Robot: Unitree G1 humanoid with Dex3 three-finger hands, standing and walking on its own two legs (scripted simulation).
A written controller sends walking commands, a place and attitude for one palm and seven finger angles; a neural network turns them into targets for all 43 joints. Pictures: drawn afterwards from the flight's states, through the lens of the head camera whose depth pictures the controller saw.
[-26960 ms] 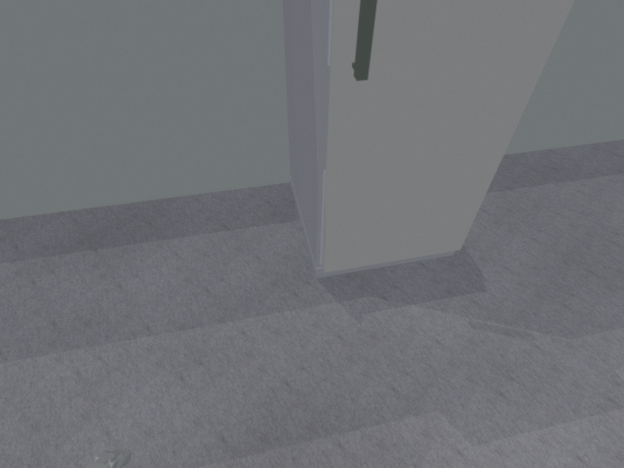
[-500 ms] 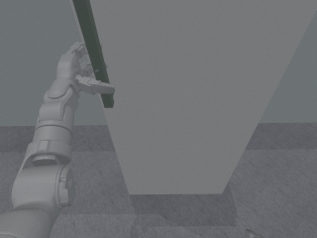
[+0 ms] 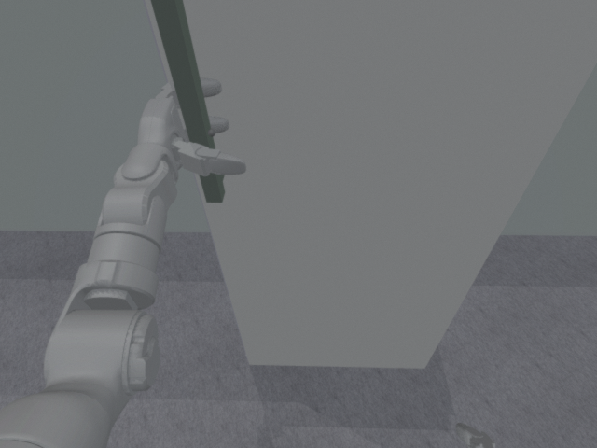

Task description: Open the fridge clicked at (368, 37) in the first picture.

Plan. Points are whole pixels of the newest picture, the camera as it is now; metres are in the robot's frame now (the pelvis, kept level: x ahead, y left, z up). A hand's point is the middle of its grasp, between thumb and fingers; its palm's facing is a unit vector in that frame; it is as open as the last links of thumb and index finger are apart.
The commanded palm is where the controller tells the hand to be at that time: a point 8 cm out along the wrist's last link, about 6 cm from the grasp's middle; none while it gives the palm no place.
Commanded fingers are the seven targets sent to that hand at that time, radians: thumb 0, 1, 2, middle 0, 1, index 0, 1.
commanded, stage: slide the fingers in behind the handle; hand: left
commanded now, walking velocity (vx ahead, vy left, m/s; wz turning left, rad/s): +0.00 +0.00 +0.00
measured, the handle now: (194, 85) +0.49 +0.15 +0.27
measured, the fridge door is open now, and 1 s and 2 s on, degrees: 0 0 0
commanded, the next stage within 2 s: grip the handle and tug to test in 0.90 s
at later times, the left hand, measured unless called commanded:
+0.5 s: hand (212, 133) +0.44 +0.13 +0.23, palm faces +0.01 -1.00 +0.01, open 14.1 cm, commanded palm +0.42 +0.18 +0.23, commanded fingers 0.00 -0.50 0.30 -0.30 -1.20 -0.30 -1.20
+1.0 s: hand (211, 135) +0.44 +0.13 +0.23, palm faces +0.01 -1.00 +0.00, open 14.2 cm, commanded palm +0.41 +0.17 +0.23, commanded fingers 0.00 -0.45 0.32 -0.31 -1.21 -0.31 -1.21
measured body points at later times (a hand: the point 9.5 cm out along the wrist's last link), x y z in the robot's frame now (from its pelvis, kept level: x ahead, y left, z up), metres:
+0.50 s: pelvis +0.00 -0.01 +0.00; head -0.01 -0.02 +0.45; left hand +0.43 +0.18 +0.23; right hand +0.13 -0.26 -0.11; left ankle +0.03 +0.11 -0.74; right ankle -0.05 -0.09 -0.74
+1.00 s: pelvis +0.01 +0.00 +0.00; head +0.00 -0.02 +0.45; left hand +0.43 +0.18 +0.23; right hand +0.15 -0.24 -0.11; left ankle +0.03 +0.11 -0.74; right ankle -0.05 -0.09 -0.74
